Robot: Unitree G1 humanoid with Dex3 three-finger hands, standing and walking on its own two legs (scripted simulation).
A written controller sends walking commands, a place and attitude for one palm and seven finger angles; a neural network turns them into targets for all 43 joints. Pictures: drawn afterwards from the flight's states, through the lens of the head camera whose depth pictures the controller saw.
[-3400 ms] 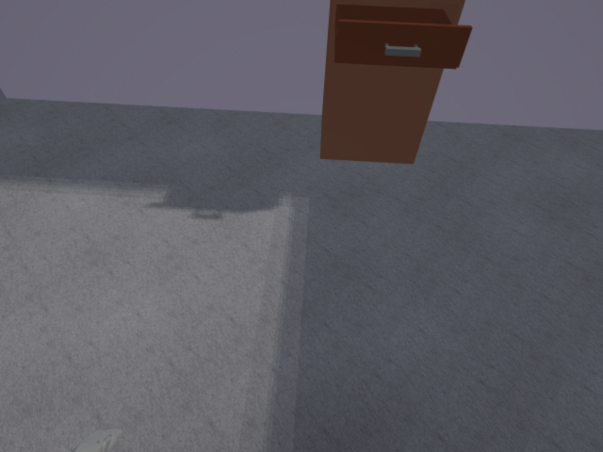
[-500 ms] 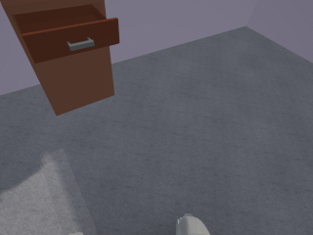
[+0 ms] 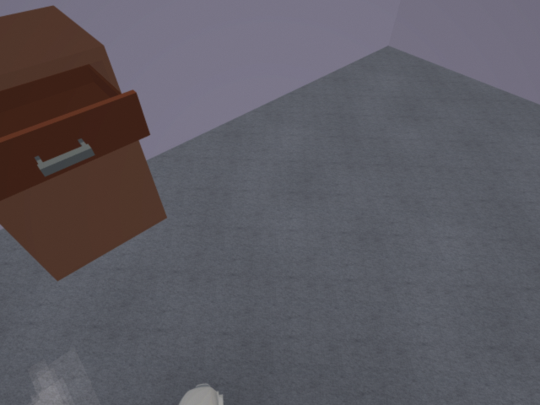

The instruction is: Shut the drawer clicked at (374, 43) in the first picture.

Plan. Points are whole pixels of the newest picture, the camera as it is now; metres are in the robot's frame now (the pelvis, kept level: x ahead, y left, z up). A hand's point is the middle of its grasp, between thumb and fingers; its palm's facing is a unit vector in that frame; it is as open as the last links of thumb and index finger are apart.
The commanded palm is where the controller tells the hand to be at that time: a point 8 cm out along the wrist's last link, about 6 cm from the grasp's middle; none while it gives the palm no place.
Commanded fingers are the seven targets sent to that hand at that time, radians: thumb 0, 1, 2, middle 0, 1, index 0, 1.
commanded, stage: walk to a spot facing it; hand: left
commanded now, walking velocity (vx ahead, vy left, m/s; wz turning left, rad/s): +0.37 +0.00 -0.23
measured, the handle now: (63, 155) +0.66 +0.55 -0.06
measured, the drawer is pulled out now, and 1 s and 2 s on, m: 0.23 0.23 0.23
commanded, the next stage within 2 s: turn to face it in 0.48 s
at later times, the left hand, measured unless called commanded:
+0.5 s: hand (185, 311) +0.32 +0.19 -0.16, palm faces -0.17 -0.96 -0.20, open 7.4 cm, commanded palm none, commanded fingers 0.00 0.90 0.90 -0.20 -0.30 -0.20 -0.30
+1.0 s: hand (231, 254) +0.46 +0.11 -0.18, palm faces -0.08 -0.98 -0.16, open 7.3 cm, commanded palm none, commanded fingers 0.00 0.90 0.90 -0.20 -0.30 -0.20 -0.30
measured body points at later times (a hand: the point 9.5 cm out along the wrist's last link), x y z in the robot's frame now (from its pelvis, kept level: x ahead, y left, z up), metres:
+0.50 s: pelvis +0.21 +0.01 +0.00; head +0.23 +0.00 +0.45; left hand +0.33 +0.24 -0.14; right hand +0.14 -0.22 -0.16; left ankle +0.16 +0.16 -0.74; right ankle +0.30 -0.14 -0.70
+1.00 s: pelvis +0.34 -0.05 -0.01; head +0.36 -0.03 +0.44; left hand +0.47 +0.17 -0.16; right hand +0.36 -0.29 -0.15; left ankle +0.40 +0.05 -0.73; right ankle +0.33 -0.15 -0.74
